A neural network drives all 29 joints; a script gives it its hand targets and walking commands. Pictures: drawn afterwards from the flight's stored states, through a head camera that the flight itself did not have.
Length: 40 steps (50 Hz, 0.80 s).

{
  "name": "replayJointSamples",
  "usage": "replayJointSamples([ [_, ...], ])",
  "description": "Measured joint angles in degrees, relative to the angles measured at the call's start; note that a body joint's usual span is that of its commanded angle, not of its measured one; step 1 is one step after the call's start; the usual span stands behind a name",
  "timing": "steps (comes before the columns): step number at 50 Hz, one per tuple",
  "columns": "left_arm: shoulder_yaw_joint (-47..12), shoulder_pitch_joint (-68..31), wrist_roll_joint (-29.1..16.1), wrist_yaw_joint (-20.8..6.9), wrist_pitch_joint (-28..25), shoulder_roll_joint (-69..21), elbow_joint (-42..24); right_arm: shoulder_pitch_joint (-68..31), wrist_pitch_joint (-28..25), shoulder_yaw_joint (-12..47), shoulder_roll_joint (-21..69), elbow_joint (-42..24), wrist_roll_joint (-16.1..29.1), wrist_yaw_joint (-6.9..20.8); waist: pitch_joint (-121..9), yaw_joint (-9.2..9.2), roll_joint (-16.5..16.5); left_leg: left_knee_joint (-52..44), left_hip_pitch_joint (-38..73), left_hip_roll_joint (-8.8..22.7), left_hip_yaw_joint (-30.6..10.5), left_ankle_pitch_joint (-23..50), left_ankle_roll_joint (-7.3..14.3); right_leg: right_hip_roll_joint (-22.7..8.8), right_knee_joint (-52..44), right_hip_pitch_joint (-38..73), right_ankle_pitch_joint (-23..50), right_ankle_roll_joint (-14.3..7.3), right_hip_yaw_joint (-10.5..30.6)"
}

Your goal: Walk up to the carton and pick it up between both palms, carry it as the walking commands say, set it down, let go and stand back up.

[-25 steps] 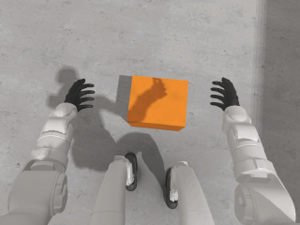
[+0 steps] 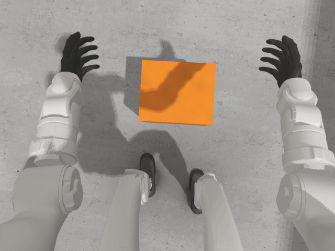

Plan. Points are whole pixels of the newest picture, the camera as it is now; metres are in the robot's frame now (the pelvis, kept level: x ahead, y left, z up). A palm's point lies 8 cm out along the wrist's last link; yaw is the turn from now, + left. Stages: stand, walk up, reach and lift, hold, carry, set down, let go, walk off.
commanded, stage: reach and lift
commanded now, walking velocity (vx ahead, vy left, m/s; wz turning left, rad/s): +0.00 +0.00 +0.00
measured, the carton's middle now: (176, 96) +0.49 -0.02 -0.55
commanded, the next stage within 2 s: none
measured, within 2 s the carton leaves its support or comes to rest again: neither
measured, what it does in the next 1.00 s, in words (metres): lowers itself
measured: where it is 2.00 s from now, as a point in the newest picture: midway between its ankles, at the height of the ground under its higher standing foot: (172, 190)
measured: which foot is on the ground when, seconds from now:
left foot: down 0.00-1.00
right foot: down 0.00-1.00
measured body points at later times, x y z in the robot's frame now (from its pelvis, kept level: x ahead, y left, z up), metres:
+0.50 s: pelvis -0.06 +0.01 -0.12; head +0.29 -0.01 +0.16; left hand +0.49 +0.23 -0.26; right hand +0.47 -0.23 -0.27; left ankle +0.10 +0.12 -0.62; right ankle +0.01 -0.11 -0.62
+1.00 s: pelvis -0.08 +0.00 -0.23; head +0.31 -0.01 -0.02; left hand +0.48 +0.22 -0.42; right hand +0.46 -0.22 -0.44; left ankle +0.09 +0.12 -0.62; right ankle +0.01 -0.11 -0.62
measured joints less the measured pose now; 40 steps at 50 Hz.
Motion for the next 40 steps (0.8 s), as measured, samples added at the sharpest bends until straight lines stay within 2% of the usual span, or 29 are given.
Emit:
replayJointSamples([
  [7,2.56,-0.46,0.01,-2.45,-1.85,0.76,3.27,-0.06,0.0,0.0,0.0,0.08,0.0,0.01,-1.24,0.0,-0.08,2.17,-4.28,0.01,-0.08,-0.65,-0.45,0.16,3.52,-5.11,-0.41,0.0,0.42],
  [12,2.75,-1.77,0.02,-2.76,-1.19,2.14,4.47,-1.82,0.81,0.0,-0.01,0.08,0.0,0.01,-1.01,0.0,-0.09,8.18,-10.72,0.23,-0.13,-1.79,-0.58,0.15,9.86,-11.51,-1.82,0.0,0.54],
  [16,2.75,-3.8,0.02,-2.54,0.13,2.69,2.44,-5.14,1.88,0.0,0.0,0.15,0.0,0.01,0.79,0.0,-0.11,14.29,-16.01,0.46,-0.26,-2.69,-0.32,0.15,15.96,-16.52,-2.98,0.0,0.54],
  [23,2.61,-11.24,-0.02,-0.31,3.46,4.55,0.3,-11.9,4.04,-0.01,-0.73,0.28,0.0,-0.6,7.71,0.0,-0.12,24.58,-22.27,0.81,-0.42,-4.14,0.42,0.1,26.21,-22.15,-4.96,0.0,0.58],
  [29,0.71,-16.42,-1.51,1.16,4.85,5.79,1.95,-15.34,5.04,-0.01,-1.75,0.62,0.0,-1.22,12.66,-0.05,-0.1,32.14,-25.93,1.02,-0.59,-5.64,1.03,0.04,33.6,-25.12,-6.96,0.22,0.61],
  [40,-1.97,-18.14,-3.28,3.8,2.85,5.19,3.77,-17.98,3.84,0.02,-3.01,1.18,0.42,-1.64,21.14,-0.15,-0.13,43.28,-29.84,1.31,-0.76,-8.35,1.23,-0.05,45.24,-28.23,-11.0,0.38,0.77],
])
